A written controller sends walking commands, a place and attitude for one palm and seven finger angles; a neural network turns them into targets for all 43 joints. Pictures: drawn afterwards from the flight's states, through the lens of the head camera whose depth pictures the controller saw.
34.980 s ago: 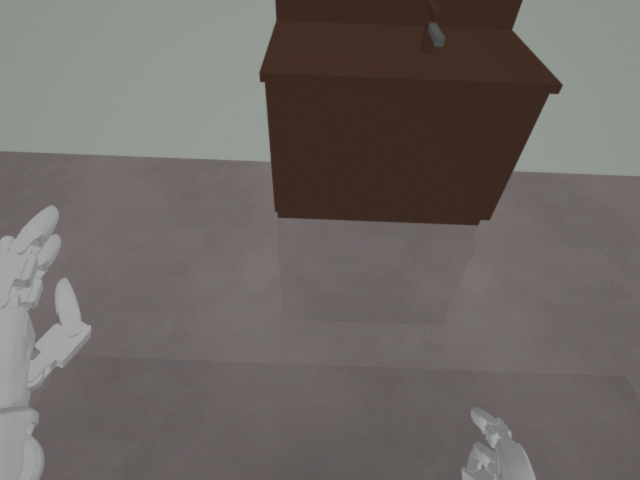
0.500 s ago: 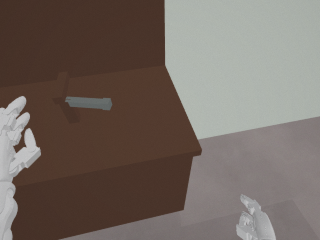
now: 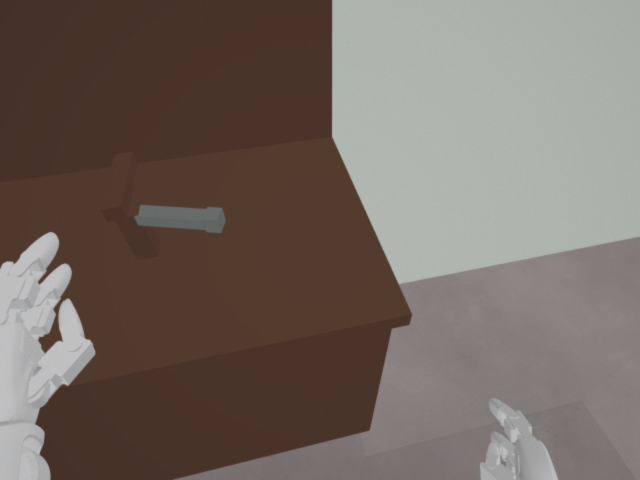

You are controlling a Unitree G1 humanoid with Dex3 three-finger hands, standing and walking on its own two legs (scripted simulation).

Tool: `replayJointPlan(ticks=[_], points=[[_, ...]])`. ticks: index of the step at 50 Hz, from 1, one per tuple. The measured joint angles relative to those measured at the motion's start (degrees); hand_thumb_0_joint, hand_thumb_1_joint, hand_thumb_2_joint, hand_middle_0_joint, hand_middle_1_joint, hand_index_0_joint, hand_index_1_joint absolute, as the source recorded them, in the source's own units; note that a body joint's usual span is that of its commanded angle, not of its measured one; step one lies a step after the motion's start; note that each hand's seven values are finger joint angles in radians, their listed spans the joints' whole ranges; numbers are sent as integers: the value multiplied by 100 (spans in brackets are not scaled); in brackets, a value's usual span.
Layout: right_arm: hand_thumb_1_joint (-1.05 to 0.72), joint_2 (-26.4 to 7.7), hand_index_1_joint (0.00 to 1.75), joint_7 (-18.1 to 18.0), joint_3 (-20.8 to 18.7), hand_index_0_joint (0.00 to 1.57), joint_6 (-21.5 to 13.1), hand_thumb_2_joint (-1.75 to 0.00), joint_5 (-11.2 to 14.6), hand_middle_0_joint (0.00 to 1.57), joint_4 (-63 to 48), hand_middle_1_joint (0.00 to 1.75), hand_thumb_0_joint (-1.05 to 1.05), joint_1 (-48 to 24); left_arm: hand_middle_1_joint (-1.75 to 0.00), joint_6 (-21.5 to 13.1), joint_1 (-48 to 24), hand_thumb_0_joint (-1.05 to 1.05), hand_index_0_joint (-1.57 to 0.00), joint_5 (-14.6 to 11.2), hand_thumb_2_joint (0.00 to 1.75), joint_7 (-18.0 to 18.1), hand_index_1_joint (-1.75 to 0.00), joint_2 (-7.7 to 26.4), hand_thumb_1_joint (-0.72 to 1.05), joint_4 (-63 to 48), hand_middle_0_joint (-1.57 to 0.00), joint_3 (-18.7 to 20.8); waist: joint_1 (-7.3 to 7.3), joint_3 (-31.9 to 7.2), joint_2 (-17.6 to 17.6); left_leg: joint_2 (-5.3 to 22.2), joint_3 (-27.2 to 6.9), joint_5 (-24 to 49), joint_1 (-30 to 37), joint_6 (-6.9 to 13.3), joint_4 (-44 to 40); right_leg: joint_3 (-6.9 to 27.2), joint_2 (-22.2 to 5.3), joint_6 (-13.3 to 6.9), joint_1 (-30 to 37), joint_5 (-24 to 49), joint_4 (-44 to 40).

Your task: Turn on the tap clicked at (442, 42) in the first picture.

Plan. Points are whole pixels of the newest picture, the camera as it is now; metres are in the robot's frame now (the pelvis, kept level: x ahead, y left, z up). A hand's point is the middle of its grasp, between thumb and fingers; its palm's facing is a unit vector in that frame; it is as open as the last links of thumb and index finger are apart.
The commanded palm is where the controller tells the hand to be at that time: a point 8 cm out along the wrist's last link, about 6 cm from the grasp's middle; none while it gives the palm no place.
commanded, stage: turn the palm inward beside the body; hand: left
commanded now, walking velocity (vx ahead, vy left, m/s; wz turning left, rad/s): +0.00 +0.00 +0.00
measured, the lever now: (214, 219) +0.46 +0.22 +0.06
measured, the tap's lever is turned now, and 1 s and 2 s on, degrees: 71 71 71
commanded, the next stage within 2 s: reach beside the lever's end, fingers flat in 1.12 s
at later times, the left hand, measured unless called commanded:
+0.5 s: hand (87, 378) +0.17 +0.24 +0.14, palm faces +0.46 -0.87 -0.17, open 7.4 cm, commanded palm +0.12 +0.28 +0.15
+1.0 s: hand (110, 381) +0.17 +0.22 +0.14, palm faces +0.48 -0.87 -0.14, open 7.4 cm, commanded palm +0.12 +0.26 +0.15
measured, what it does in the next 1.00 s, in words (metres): stands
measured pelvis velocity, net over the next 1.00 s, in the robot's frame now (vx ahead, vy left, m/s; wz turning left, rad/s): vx -0.01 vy -0.01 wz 0.02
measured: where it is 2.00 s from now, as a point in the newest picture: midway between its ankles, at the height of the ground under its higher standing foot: outside the picture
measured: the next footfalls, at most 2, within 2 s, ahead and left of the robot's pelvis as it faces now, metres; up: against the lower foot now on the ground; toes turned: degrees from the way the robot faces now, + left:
none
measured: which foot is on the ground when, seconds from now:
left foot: down 0.00-1.00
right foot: down 0.00-1.00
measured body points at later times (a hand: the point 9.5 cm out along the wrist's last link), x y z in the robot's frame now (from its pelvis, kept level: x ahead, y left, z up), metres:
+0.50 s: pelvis -0.01 +0.01 +0.00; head -0.02 -0.01 +0.45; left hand +0.14 +0.28 +0.15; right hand +0.19 -0.20 -0.07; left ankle -0.01 +0.11 -0.71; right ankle +0.01 -0.07 -0.71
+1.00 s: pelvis -0.01 -0.01 +0.00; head -0.02 -0.04 +0.45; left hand +0.14 +0.26 +0.15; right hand +0.20 -0.23 -0.07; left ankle -0.01 +0.11 -0.71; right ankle +0.01 -0.07 -0.71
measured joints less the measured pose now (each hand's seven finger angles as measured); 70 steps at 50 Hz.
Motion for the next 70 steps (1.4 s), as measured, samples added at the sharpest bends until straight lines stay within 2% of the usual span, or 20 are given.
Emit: replayJointPlan(ticks=[6,12,29,43,63,70], points=[[-91,112,30,-18,140,20,9,-90,1,20,-70,30,1,-69,-30,309,-2,1,-20,-39,90,114,-30,-90,89,-60,-21,-106,26,-23,33,-23,11,41,71,38,-45,12,-23,43,86,54,-72],[-91,134,30,-36,220,21,23,-90,-25,21,-102,30,1,-121,-30,531,61,1,-20,28,90,239,-30,-230,89,-178,-21,-319,68,7,61,-50,1,85,138,63,-81,3,-51,71,171,100,-128],[-91,69,30,-85,220,21,129,-90,-42,21,-96,30,1,-137,-30,815,335,1,-20,-45,90,474,-30,-439,90,-398,-21,-609,64,63,70,-34,-45,145,213,30,-122,-45,-38,38,266,157,-190],[-91,44,30,-116,205,21,145,-90,-12,21,-8,30,1,-153,-30,1077,271,1,-20,-190,90,540,-30,-510,90,-392,-21,-606,61,55,134,31,-121,173,306,-56,-208,-117,28,-54,372,175,-287],[-91,25,30,-106,138,20,144,-90,-10,20,2,30,1,-189,-30,978,313,1,-20,-210,90,556,-30,-545,90,-363,-21,-626,69,47,159,77,-139,141,297,-107,-214,-134,74,-104,357,143,-289],[-91,56,30,-146,147,20,200,-90,-11,20,87,30,1,-235,-30,939,-52,1,-20,-228,90,575,-30,-495,90,90,-21,-460,65,91,134,64,-148,156,257,-96,-221,-143,61,-90,326,156,-305]])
